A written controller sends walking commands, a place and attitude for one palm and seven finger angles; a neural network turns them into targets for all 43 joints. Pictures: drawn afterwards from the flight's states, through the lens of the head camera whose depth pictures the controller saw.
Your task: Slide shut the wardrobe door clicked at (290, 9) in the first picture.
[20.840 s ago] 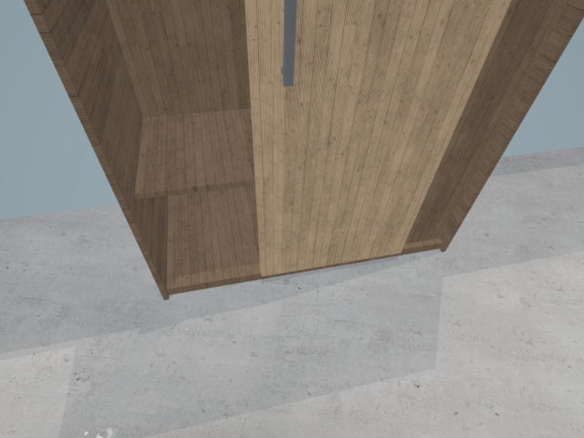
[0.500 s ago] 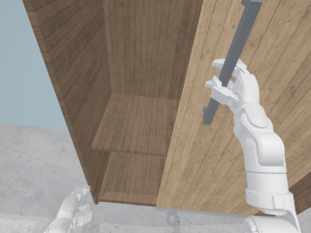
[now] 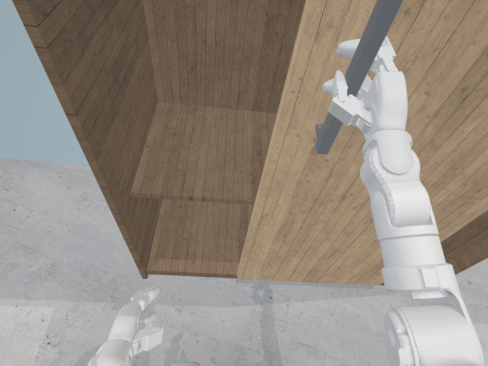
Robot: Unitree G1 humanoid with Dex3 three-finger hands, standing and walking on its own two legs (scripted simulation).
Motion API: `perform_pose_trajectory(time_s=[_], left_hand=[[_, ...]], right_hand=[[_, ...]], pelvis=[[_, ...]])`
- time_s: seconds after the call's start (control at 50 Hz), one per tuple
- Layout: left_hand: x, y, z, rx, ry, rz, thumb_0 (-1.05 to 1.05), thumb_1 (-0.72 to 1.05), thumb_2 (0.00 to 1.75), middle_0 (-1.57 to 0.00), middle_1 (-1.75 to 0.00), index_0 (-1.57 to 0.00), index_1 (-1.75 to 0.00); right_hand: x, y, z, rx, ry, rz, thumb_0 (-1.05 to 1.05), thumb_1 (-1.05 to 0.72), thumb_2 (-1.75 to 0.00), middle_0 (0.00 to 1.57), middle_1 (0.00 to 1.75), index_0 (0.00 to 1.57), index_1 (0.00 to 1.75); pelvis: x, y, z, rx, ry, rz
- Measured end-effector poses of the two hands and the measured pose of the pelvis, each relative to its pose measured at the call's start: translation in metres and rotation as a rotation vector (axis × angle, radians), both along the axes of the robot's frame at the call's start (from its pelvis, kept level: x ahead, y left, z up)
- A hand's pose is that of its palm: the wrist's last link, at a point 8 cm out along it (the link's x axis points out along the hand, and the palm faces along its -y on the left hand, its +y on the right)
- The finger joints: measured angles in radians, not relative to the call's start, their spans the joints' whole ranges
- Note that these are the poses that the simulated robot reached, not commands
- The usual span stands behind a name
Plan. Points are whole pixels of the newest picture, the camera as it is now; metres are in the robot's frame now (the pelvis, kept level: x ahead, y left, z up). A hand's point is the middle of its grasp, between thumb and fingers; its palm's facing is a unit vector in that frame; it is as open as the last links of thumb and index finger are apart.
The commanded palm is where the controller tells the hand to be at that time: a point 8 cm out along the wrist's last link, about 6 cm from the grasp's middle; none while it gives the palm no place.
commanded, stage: step sideways, sliding the door along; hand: right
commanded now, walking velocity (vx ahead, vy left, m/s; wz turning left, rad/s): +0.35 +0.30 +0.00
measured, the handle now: (354, 62) +0.47 -0.12 +0.26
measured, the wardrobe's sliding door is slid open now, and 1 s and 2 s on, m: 0.36 0.26 0.00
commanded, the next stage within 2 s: none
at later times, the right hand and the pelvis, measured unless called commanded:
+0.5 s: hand (314, 98) +0.42 -0.07 +0.23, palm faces +0.11 +0.99 -0.07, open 6.2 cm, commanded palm +0.41 -0.06 +0.23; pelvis +0.02 +0.07 +0.00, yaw -4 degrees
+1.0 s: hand (256, 90) +0.43 +0.01 +0.22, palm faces +0.25 +0.96 -0.09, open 6.4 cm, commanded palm +0.41 +0.03 +0.23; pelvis +0.07 +0.19 -0.01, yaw -8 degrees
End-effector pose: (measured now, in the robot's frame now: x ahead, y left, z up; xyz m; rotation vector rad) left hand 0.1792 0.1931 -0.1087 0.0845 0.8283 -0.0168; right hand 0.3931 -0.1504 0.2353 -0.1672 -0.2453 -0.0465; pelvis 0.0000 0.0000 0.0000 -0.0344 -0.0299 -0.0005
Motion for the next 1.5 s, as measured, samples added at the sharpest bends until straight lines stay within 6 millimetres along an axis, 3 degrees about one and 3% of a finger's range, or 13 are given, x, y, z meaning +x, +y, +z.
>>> perform_pose_trajectory(time_s=[0.12,0.18,0.24,0.36,0.54,0.64,0.72,0.88,1.02,1.14,1.34,1.5], left_hand=[[-0.042,0.030,-0.028,0.022,0.133,0.025,0.01,0.91,0.90,-0.21,-0.30,-0.20,-0.30],[-0.051,0.050,-0.038,0.047,0.179,0.032,0.01,0.91,0.90,-0.21,-0.30,-0.20,-0.30],[-0.051,0.070,-0.034,0.094,0.213,0.042,0.01,0.91,0.90,-0.21,-0.30,-0.20,-0.30],[-0.018,0.089,-0.013,0.153,0.148,0.018,0.02,0.91,0.90,-0.20,-0.30,-0.20,-0.30],[0.057,0.074,0.012,0.055,0.024,-0.112,0.01,0.91,0.90,-0.20,-0.30,-0.20,-0.30],[0.097,0.074,0.009,-0.015,-0.048,-0.176,0.01,0.91,0.90,-0.20,-0.30,-0.20,-0.30],[0.121,0.092,-0.001,-0.043,-0.062,-0.178,0.01,0.91,0.90,-0.21,-0.30,-0.20,-0.30],[0.123,0.154,0.003,0.070,-0.014,-0.124,0.01,0.91,0.90,-0.20,-0.30,-0.20,-0.30],[0.117,0.188,0.001,0.048,0.020,-0.106,0.01,0.91,0.90,-0.20,-0.30,-0.20,-0.30],[0.113,0.201,0.006,0.070,0.001,-0.073,0.01,0.91,0.90,-0.20,-0.30,-0.20,-0.30],[0.118,0.202,-0.004,-0.030,-0.001,-0.128,0.01,0.91,0.90,-0.20,-0.30,-0.20,-0.30],[0.113,0.229,0.008,0.014,-0.035,-0.085,0.01,0.91,0.90,-0.20,-0.30,-0.20,-0.30]], right_hand=[[0.002,0.005,-0.005,0.017,-0.066,-0.040,-0.04,-0.77,-0.85,0.45,1.40,0.15,1.40],[0.002,0.010,-0.007,0.045,-0.091,-0.067,-0.03,-0.79,-0.86,0.45,1.40,0.13,1.40],[0.003,0.014,-0.009,0.079,-0.116,-0.074,-0.02,-0.80,-0.86,0.45,1.40,0.13,1.40],[0.005,0.018,-0.011,0.081,-0.160,-0.029,-0.02,-0.80,-0.85,0.45,1.40,0.14,1.36],[0.006,0.034,-0.012,0.071,-0.174,-0.031,-0.02,-0.80,-0.85,0.45,1.40,0.13,1.36],[0.007,0.048,-0.013,0.041,-0.203,-0.088,-0.03,-0.79,-0.86,0.45,1.40,0.13,1.36],[0.008,0.061,-0.014,0.017,-0.219,-0.158,-0.04,-0.78,-0.86,0.45,1.40,0.13,1.34],[0.008,0.088,-0.014,0.049,-0.224,-0.153,-0.03,-0.77,-0.85,0.45,1.40,0.17,1.31],[0.009,0.118,-0.015,0.033,-0.243,-0.153,-0.04,-0.78,-0.85,0.45,1.40,0.14,1.30],[0.011,0.144,-0.017,0.072,-0.258,-0.076,-0.02,-0.78,-0.83,0.45,1.40,0.16,1.28],[0.012,0.198,-0.018,0.064,-0.266,-0.047,-0.02,-0.80,-0.83,0.42,1.40,0.12,1.27],[0.012,0.238,-0.017,0.070,-0.244,0.063,-0.01,-0.78,-0.80,0.35,1.40,0.13,1.21]], pelvis=[[-0.002,0.021,-0.009,0.017,-0.046,0.006],[0.002,0.033,-0.014,0.052,-0.059,-0.020],[0.005,0.041,-0.011,0.058,-0.052,-0.047],[0.009,0.049,-0.008,0.024,-0.045,-0.057],[0.026,0.083,0.003,0.082,-0.059,-0.063],[0.041,0.118,-0.008,0.084,-0.084,-0.055],[0.049,0.144,-0.014,0.097,-0.104,-0.094],[0.059,0.165,-0.008,0.046,-0.032,-0.113],[0.066,0.192,-0.004,0.046,-0.046,-0.131],[0.069,0.195,-0.007,0.033,-0.011,-0.104],[0.066,0.231,-0.009,0.041,-0.042,-0.110],[0.063,0.241,-0.007,0.023,-0.015,-0.073]])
